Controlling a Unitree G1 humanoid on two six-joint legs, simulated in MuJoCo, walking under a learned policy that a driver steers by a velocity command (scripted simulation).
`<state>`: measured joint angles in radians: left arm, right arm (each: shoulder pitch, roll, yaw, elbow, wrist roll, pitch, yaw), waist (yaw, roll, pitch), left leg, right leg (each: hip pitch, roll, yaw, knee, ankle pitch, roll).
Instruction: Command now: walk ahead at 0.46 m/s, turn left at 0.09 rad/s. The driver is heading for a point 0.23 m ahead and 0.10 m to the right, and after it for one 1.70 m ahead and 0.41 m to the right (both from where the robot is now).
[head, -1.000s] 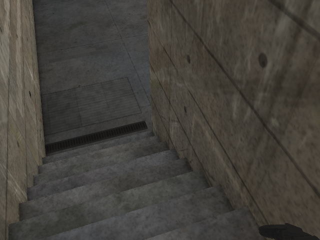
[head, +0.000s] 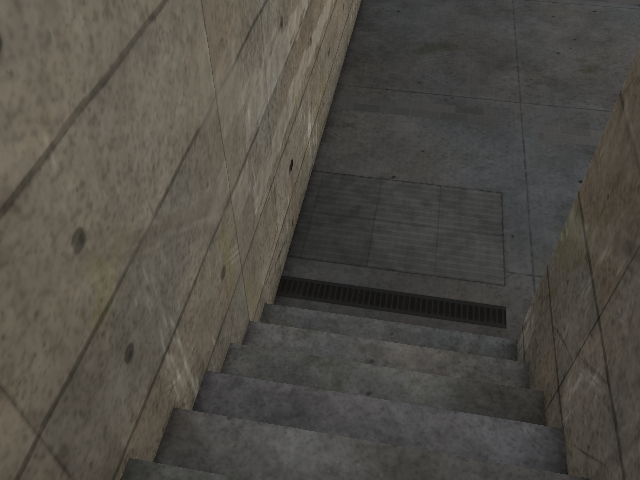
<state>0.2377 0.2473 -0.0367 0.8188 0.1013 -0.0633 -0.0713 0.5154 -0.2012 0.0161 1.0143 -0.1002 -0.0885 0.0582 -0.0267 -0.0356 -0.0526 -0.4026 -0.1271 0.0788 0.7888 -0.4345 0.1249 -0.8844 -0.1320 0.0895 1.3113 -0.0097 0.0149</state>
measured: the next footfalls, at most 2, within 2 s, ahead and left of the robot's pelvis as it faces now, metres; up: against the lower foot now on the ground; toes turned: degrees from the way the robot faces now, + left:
right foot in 0.28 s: +0.23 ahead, -0.15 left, -0.19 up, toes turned -9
left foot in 0.76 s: +0.29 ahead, +0.06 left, -0.19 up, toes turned -24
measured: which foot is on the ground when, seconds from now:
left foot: down 0.00-0.30, up 0.32-0.74, down 0.76-1.00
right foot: up 0.00-0.26, down 0.28-0.78, up 0.80-1.00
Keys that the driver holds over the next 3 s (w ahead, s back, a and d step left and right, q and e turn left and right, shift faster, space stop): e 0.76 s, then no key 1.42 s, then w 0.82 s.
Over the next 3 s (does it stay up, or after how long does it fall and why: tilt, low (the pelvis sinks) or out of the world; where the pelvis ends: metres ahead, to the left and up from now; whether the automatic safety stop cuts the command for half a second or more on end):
stays up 0.50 -0.10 -0.35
